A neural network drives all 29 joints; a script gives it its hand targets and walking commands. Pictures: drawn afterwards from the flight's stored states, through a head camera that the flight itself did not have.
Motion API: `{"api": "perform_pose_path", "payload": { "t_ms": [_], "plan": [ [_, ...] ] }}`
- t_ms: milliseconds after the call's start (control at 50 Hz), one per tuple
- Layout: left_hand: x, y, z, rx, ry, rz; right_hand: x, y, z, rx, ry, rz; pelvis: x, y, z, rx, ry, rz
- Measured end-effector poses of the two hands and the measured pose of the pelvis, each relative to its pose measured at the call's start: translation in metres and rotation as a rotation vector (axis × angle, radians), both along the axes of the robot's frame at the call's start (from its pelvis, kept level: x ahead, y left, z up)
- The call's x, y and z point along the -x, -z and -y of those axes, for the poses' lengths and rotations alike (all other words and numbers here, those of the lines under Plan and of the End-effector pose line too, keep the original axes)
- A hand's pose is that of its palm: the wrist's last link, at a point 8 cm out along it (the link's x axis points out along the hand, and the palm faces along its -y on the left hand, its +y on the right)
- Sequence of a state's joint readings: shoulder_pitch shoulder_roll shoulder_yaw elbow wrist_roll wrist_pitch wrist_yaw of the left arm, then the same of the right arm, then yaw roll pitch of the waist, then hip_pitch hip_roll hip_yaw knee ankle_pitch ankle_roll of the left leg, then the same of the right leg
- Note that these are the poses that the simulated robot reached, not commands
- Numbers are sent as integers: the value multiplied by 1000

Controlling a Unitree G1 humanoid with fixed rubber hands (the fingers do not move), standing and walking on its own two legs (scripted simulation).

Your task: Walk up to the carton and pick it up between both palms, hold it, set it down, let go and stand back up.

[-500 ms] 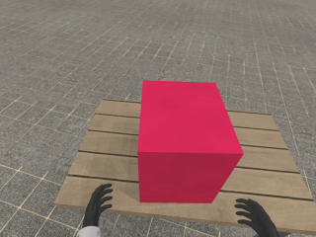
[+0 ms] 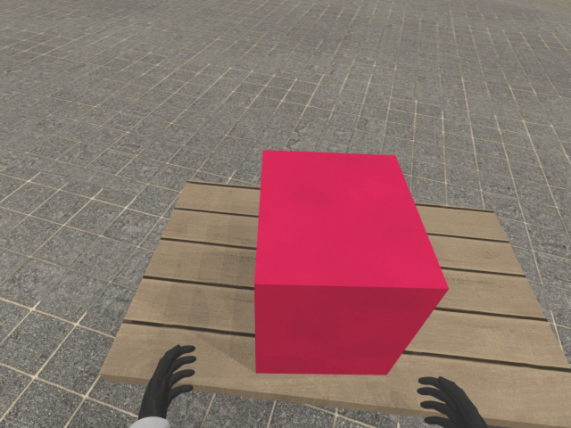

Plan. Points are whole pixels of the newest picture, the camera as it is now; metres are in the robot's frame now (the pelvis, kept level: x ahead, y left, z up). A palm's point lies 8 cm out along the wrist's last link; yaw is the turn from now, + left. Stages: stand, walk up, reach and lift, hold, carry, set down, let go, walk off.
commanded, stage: set down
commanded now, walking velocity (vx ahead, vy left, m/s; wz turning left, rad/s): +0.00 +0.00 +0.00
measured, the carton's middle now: (325, 264) +0.43 -0.02 -0.04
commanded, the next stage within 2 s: let go in 0.42 s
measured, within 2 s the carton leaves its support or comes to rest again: neither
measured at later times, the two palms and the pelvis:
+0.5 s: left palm (143, 417) +0.16 +0.22 -0.06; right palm out of the picture +0.17 -0.21 -0.07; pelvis +0.00 +0.01 +0.00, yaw +0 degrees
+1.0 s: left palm out of the picture +0.13 +0.27 -0.08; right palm out of the picture +0.16 -0.22 -0.08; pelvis +0.00 +0.00 +0.00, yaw +0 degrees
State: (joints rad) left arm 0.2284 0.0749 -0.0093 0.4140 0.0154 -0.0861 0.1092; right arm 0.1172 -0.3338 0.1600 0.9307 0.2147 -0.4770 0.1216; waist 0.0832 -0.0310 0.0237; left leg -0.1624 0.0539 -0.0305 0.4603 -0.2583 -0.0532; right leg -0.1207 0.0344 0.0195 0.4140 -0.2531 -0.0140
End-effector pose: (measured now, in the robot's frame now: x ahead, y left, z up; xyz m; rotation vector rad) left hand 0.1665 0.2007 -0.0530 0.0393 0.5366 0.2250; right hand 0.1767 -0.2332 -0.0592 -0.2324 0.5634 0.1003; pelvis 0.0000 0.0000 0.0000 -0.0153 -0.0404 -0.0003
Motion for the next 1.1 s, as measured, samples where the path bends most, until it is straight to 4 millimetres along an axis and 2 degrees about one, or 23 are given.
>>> {"api": "perform_pose_path", "payload": {
  "t_ms": [460, 560, 900, 960, 1100],
  "plan": [
    [11, 12, -15, 2, 42, -162, 1, 8, -22, 47, 31, -67, 1, -1, -5, 3, -2, 20],
    [8, 6, -22, -21, 46, -146, 0, 10, -28, 33, 41, -60, 1, -1, -7, 3, -3, 20],
    [15, 13, -38, -40, 69, -212, 4, 16, -26, 86, 68, -113, 0, -1, -7, 1, -5, 19],
    [27, 22, -55, -96, 63, -243, 9, 20, -18, 131, 71, -188, 1, 0, -5, -5, -6, 20],
    [69, 40, -93, -169, 6, -394, 18, 23, 5, 190, 95, -271, 4, 1, -3, -8, -5, 24]
  ]
}}
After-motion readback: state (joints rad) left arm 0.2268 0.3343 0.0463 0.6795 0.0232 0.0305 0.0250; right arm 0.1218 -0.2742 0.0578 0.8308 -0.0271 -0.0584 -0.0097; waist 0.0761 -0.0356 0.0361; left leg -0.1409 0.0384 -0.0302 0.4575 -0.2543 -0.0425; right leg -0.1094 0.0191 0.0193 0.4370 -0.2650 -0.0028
